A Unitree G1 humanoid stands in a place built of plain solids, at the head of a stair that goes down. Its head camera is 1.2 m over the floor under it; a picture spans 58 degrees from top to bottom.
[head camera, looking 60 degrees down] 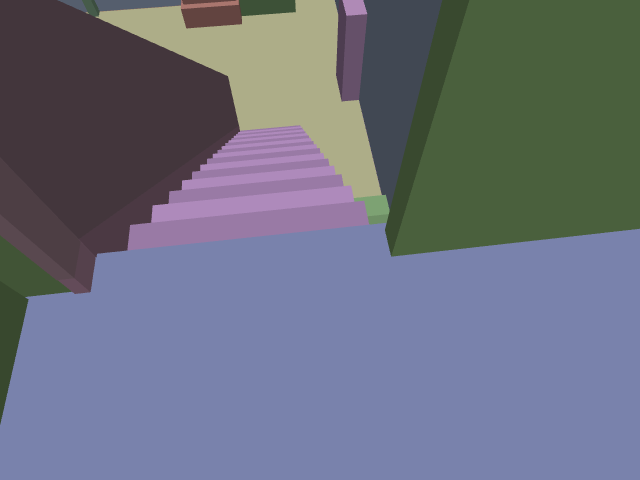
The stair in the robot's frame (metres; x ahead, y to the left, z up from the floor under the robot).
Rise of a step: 0.21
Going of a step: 0.24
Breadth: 0.92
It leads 7 degrees to the left of straight ahead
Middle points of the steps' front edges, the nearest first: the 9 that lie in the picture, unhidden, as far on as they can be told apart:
0.70 0.25 0.00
0.94 0.28 -0.21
1.18 0.31 -0.42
1.41 0.34 -0.64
1.65 0.37 -0.85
1.89 0.40 -1.06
2.13 0.43 -1.27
2.36 0.46 -1.49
2.60 0.49 -1.70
